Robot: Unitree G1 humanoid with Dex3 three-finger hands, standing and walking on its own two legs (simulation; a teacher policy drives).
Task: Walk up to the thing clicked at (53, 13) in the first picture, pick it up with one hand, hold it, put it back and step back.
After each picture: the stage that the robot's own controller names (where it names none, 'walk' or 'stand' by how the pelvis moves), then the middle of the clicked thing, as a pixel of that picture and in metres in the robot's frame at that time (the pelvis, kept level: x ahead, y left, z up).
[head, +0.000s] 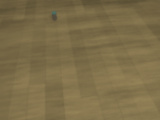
stand; (54, 16) +2.07 +0.33 -0.72
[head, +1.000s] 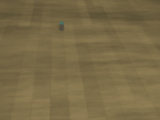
walk; (61, 26) +1.95 +0.14 -0.70
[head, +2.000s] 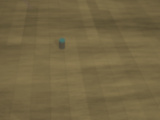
walk; (62, 43) +1.36 +0.12 -0.70
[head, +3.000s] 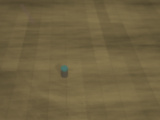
walk; (64, 71) +0.93 +0.13 -0.70
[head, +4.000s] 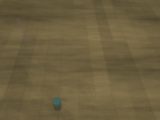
walk; (57, 104) +0.63 +0.17 -0.70
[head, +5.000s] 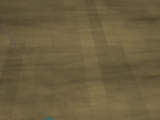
stand; out of the picture +0.45 +0.20 -0.70
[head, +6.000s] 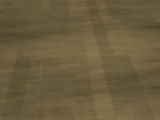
stand; out of the picture +0.40 +0.20 -0.72
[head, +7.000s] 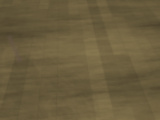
stand; out of the picture +0.37 +0.21 -0.71
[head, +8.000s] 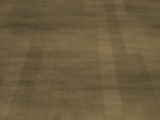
stand; out of the picture +0.43 +0.16 -0.71
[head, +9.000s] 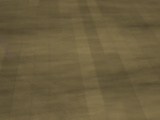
stand; out of the picture +0.41 +0.17 -0.71
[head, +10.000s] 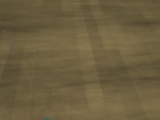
walk; out of the picture +0.49 +0.23 -0.71
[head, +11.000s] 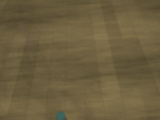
stand; (61, 118) +0.46 +0.22 -0.69
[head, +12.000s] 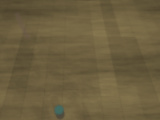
walk; (59, 112) +0.49 +0.15 -0.68
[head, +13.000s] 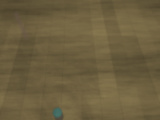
stand; (58, 114) +0.45 +0.18 -0.69
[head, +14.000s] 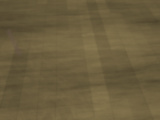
stand; out of the picture +0.44 +0.20 -0.72
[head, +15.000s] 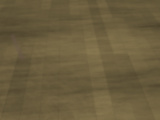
stand; out of the picture +0.43 +0.20 -0.73
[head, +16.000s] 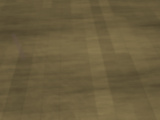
stand; out of the picture +0.42 +0.20 -0.73
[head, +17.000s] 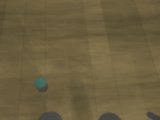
go down; (41, 85) +0.47 +0.21 -0.51
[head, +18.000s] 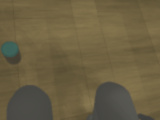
go down; (12, 53) +0.49 +0.26 -0.30
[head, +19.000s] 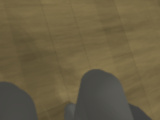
close in; out of the picture +0.47 +0.30 -0.24
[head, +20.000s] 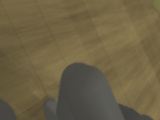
close; out of the picture +0.45 +0.32 -0.22
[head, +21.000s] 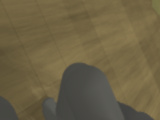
lift; out of the picture +0.44 +0.31 -0.23
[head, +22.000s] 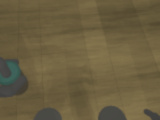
lift; (13, 79) +0.36 +0.22 -0.02
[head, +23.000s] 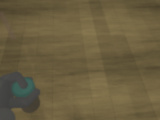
hold; (27, 95) +0.33 +0.19 -0.02
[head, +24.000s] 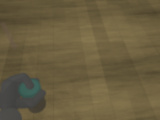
hold; (33, 96) +0.33 +0.17 -0.01
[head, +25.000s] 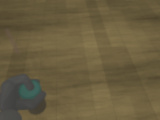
hold; (33, 98) +0.33 +0.17 +0.00
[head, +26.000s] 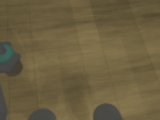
crouch; (8, 61) +0.44 +0.22 -0.08
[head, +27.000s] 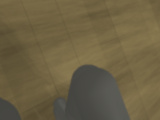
lower; out of the picture +0.44 +0.33 -0.23
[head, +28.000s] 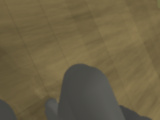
lower; out of the picture +0.43 +0.34 -0.23
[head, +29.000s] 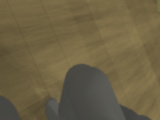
lower; out of the picture +0.43 +0.34 -0.23
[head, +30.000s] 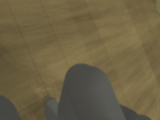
lower; out of the picture +0.43 +0.34 -0.23
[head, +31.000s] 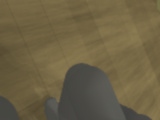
loosen; out of the picture +0.43 +0.33 -0.23
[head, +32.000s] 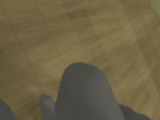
withdraw; out of the picture +0.42 +0.33 -0.23
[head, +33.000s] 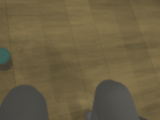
walk; (2, 60) +0.45 +0.28 -0.29
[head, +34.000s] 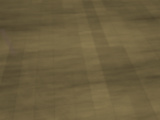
stand; out of the picture +0.40 +0.20 -0.65
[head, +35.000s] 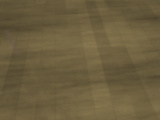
stand; out of the picture +0.41 +0.22 -0.67
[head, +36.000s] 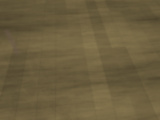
stand; out of the picture +0.40 +0.21 -0.67
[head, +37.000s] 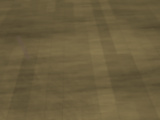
stand; out of the picture +0.44 +0.20 -0.72
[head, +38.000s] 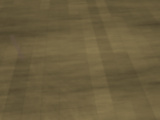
stand; out of the picture +0.40 +0.21 -0.73
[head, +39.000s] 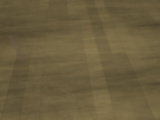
walk; out of the picture +0.40 +0.22 -0.73
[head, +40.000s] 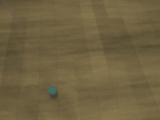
walk; (53, 92) +0.58 +0.20 -0.70
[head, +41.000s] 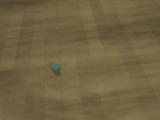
walk; (56, 69) +0.91 +0.29 -0.70
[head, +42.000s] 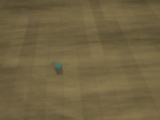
stand; (58, 68) +1.03 +0.21 -0.71
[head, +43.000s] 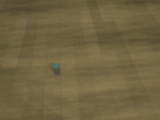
stand; (56, 69) +1.05 +0.23 -0.73
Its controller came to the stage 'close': yes
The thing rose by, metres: 0.70
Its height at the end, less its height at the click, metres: +0.00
